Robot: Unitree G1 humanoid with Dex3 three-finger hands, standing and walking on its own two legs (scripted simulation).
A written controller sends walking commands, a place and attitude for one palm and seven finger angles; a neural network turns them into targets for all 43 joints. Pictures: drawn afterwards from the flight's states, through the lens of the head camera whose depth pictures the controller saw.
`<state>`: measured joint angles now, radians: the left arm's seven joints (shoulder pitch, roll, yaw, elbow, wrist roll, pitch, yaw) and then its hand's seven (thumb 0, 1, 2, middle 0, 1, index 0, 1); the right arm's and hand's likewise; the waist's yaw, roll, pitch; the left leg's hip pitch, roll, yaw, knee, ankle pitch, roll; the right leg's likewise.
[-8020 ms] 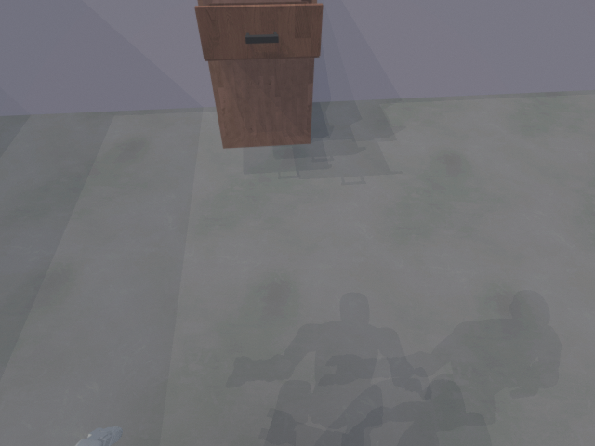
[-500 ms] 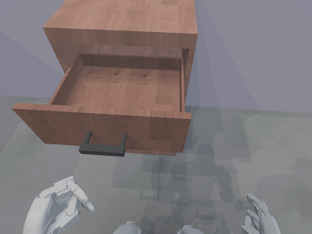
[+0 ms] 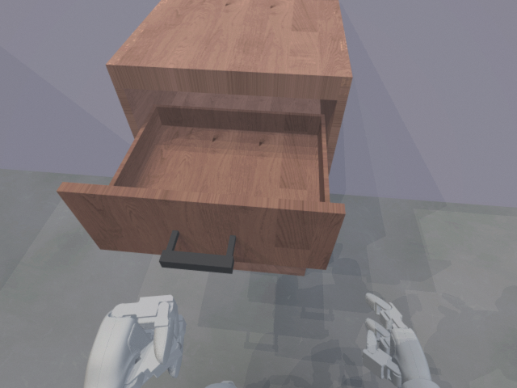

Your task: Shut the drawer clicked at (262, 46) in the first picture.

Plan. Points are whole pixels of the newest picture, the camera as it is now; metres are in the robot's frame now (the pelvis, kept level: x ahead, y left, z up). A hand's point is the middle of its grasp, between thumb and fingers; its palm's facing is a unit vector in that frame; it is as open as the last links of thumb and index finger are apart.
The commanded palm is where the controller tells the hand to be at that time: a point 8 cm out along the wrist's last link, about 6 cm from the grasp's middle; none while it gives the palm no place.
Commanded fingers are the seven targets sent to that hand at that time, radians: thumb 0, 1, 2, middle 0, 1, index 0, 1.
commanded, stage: raise the hand and make a fist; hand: left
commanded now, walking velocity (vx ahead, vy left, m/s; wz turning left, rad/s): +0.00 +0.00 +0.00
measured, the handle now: (200, 250) +0.33 +0.13 +0.01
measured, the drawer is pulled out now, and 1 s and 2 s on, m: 0.29 0.29 0.29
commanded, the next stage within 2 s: bring the fist close to the handle in 0.42 s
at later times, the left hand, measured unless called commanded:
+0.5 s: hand (202, 342) +0.17 +0.08 +0.10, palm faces -0.02 -1.00 -0.04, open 3.2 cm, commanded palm +0.13 +0.15 +0.11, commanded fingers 0.00 0.90 0.90 -1.40 -1.60 -1.40 -1.60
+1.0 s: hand (202, 322) +0.20 +0.09 +0.06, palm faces -0.04 -1.00 -0.03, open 3.2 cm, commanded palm +0.18 +0.15 +0.06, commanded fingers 0.00 0.90 0.90 -1.40 -1.60 -1.40 -1.60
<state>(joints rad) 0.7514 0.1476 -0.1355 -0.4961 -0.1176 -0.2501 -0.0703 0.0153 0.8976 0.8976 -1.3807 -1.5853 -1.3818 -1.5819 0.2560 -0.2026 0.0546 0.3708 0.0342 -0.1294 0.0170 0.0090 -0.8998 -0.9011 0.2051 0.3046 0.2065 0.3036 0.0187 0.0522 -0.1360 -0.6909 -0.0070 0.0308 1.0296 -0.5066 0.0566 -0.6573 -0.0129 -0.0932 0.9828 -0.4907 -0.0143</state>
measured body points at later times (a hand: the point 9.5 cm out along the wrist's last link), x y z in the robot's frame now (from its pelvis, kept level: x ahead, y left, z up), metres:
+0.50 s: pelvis +0.01 -0.03 +0.00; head +0.03 -0.05 +0.45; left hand +0.16 +0.14 +0.11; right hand +0.19 -0.26 -0.06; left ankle +0.01 +0.08 -0.68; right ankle +0.00 -0.12 -0.68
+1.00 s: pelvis +0.01 -0.04 +0.00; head +0.06 -0.05 +0.44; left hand +0.20 +0.15 +0.06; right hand +0.19 -0.28 -0.08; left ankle +0.01 +0.08 -0.68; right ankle +0.00 -0.12 -0.68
